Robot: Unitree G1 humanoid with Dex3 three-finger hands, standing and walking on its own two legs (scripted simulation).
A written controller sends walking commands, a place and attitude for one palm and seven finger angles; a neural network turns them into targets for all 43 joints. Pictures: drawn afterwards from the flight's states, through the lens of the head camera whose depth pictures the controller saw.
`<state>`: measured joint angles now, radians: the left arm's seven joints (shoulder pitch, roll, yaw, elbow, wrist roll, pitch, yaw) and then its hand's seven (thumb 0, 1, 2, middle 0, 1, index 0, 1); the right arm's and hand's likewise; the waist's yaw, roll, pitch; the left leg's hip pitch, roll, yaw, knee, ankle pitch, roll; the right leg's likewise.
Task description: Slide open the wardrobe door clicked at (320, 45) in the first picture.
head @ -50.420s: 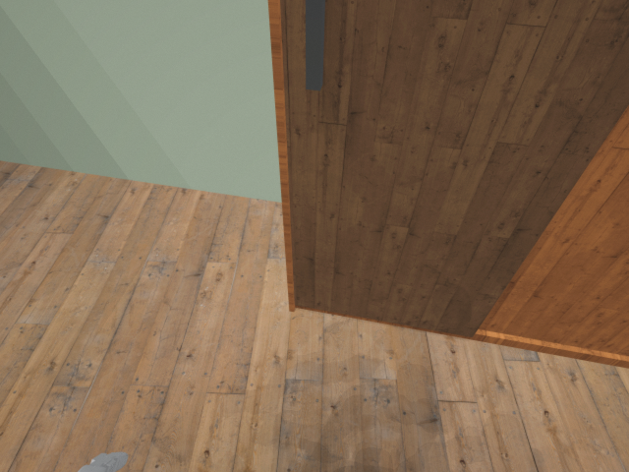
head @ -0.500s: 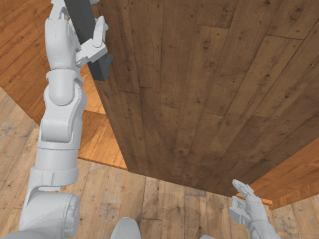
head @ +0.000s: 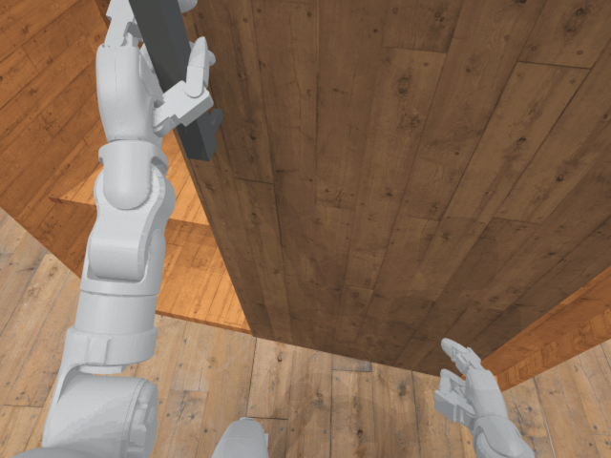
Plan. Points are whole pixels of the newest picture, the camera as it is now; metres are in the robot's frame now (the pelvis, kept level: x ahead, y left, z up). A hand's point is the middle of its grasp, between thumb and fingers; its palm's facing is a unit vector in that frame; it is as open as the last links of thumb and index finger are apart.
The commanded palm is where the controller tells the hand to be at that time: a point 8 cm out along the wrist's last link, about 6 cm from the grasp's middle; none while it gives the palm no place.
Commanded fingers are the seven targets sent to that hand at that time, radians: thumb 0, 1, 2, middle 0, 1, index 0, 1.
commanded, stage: step sideways, sliding the door along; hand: left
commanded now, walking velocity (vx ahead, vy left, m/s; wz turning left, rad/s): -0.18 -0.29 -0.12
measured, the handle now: (185, 52) +0.43 +0.19 +0.27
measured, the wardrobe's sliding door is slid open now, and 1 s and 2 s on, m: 0.48 0.53 0.53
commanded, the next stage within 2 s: stop walking and hold the door there in 0.52 s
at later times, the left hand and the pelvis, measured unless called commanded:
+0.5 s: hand (244, 90) +0.39 +0.12 +0.26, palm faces +0.34 -0.94 -0.06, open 6.6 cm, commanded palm +0.35 +0.10 +0.26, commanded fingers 0.00 0.90 0.90 -0.45 -1.40 -0.45 -1.40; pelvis -0.01 -0.08 +0.00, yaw -2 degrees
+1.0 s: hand (245, 90) +0.39 +0.12 +0.26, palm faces +0.40 -0.91 -0.11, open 6.5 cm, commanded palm +0.35 +0.15 +0.24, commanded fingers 0.00 0.90 0.90 -0.45 -1.40 -0.45 -1.40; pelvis -0.01 -0.11 +0.01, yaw -10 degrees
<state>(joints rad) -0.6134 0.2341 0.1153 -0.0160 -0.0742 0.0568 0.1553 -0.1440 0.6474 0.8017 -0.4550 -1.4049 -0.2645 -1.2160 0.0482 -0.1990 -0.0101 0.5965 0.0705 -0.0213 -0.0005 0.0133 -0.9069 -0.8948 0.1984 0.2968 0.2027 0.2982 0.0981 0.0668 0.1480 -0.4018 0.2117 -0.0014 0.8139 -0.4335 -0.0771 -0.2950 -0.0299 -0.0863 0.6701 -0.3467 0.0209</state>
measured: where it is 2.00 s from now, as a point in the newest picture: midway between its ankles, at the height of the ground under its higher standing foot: outside the picture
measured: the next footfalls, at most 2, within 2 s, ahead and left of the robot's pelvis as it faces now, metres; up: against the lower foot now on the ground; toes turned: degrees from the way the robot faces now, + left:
left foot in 0.06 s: +0.06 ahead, +0.15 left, +0.00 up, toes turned +9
right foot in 0.36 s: +0.01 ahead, -0.26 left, +0.00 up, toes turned -15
